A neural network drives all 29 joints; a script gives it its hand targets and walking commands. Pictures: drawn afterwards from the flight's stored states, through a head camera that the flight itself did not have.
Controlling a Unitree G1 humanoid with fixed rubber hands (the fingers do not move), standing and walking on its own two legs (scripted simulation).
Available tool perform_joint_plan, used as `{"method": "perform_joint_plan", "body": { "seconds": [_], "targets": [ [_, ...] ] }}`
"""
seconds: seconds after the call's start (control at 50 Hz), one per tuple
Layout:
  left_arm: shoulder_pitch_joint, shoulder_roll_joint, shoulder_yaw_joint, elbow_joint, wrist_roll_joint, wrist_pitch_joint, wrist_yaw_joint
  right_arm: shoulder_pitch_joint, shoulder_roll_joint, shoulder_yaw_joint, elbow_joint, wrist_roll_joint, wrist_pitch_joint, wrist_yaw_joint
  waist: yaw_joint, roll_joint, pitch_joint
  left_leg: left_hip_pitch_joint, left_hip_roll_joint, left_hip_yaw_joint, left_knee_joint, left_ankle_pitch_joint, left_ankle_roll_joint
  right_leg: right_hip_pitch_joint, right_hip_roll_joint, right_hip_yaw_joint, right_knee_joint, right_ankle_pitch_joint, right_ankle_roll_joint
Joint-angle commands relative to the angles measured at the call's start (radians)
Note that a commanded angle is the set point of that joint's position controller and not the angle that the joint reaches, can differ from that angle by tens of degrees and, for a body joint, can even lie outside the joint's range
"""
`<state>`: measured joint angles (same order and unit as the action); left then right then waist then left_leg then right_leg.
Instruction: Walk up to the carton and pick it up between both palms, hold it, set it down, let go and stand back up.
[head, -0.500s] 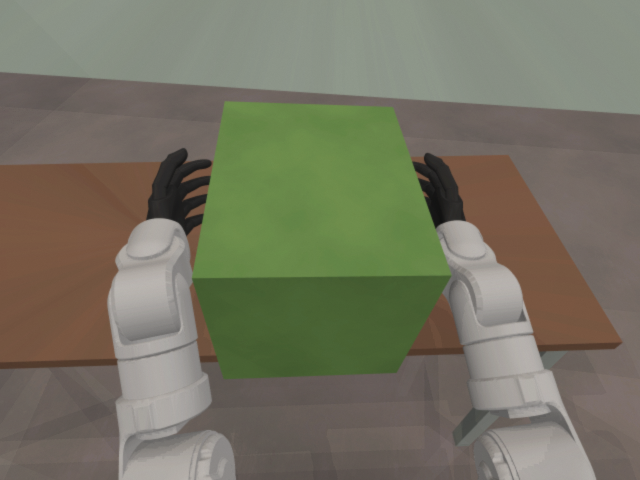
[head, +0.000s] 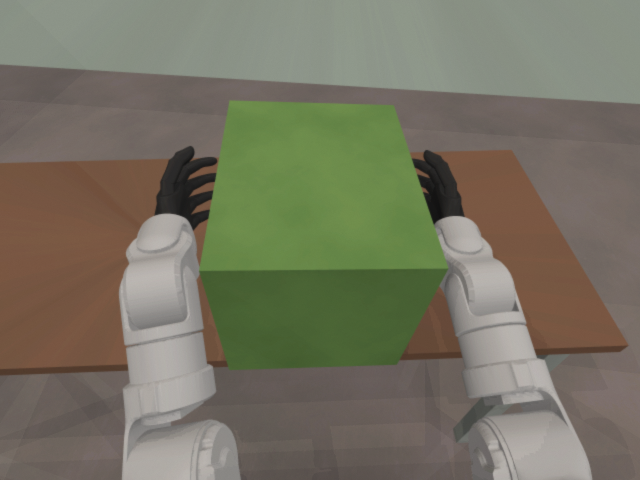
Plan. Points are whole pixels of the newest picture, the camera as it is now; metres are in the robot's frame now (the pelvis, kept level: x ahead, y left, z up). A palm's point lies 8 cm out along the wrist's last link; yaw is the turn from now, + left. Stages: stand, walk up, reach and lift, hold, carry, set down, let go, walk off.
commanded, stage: set down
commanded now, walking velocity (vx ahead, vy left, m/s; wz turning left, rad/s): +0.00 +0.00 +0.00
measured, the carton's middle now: (313, 233) +0.39 +0.00 +0.11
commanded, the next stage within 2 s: none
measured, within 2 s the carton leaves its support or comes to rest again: rests again in 1.72 s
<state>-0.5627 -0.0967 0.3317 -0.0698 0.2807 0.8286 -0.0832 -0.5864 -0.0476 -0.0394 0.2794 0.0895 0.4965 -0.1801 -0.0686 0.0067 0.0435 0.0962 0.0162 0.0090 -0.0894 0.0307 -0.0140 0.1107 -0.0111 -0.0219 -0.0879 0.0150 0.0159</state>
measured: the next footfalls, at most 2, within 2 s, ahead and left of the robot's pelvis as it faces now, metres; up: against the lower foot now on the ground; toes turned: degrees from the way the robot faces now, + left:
none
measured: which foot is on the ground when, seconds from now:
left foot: down 0.00-1.00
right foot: down 0.00-1.00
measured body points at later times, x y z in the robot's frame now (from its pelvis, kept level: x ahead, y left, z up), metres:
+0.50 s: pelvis +0.01 +0.00 +0.00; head +0.02 +0.00 +0.45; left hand +0.41 +0.14 +0.15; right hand +0.41 -0.17 +0.13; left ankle -0.01 +0.13 -0.76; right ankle -0.02 -0.12 -0.76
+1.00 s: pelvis +0.01 +0.00 +0.00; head +0.02 -0.01 +0.45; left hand +0.43 +0.14 +0.12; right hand +0.43 -0.17 +0.11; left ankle -0.01 +0.13 -0.76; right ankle -0.02 -0.12 -0.76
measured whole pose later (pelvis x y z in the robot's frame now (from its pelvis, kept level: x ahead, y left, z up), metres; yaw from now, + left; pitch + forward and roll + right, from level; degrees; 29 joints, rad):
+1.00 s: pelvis +0.01 +0.00 +0.00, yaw +3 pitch +9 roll +0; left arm -0.76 -0.06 0.42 0.66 0.28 0.30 -0.04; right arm -0.74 0.04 -0.41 0.70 -0.27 0.20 -0.03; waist -0.06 0.03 -0.15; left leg -0.12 0.01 -0.04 -0.09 0.06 -0.01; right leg -0.09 -0.02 -0.07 -0.09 0.03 0.01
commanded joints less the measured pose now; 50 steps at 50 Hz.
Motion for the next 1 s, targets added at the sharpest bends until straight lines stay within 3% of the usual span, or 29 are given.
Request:
{"method": "perform_joint_plan", "body": {
  "seconds": [0.0,0.36,0.56,0.76,0.98],
  "targets": [
    [-0.493,-0.322,-0.356,-0.103,-0.141,-0.058,-0.106,-0.644,0.356,0.299,-0.261,0.078,-0.091,0.099,-0.002,0.002,-0.464,0.119,-0.053,0.017,0.037,0.302,0.004,0.187,0.062,-0.006,0.1,0.367,0.068],
    [-0.551,-0.323,-0.297,0.052,-0.103,-0.171,-0.089,-0.694,0.382,0.193,-0.101,-0.043,-0.174,0.167,-0.008,0.005,-0.521,0.076,-0.06,0.012,0.028,0.31,0.005,0.157,0.07,-0.024,0.095,0.407,0.071],
    [-0.623,-0.345,-0.243,0.255,-0.068,-0.337,-0.064,-0.742,0.433,0.078,0.067,-0.18,-0.268,0.225,-0.005,0.005,-0.582,0.031,-0.065,-0.006,0.014,0.301,0.021,0.127,0.072,-0.039,0.079,0.414,0.061],
    [-0.743,-0.384,-0.222,0.474,-0.064,-0.53,-0.04,-0.785,0.491,-0.004,0.217,-0.268,-0.338,0.243,-0.003,0.001,-0.656,-0.037,-0.059,-0.021,0.009,0.287,0.044,0.104,0.067,-0.04,0.065,0.404,0.031],
    [-0.808,-0.377,-0.177,0.606,-0.048,-0.618,-0.039,-0.803,0.52,-0.093,0.305,-0.34,-0.354,0.264,-0.001,0.001,-0.684,-0.092,-0.056,-0.022,0.004,0.279,0.052,0.079,0.064,-0.042,0.053,0.382,0.016]
  ]
}}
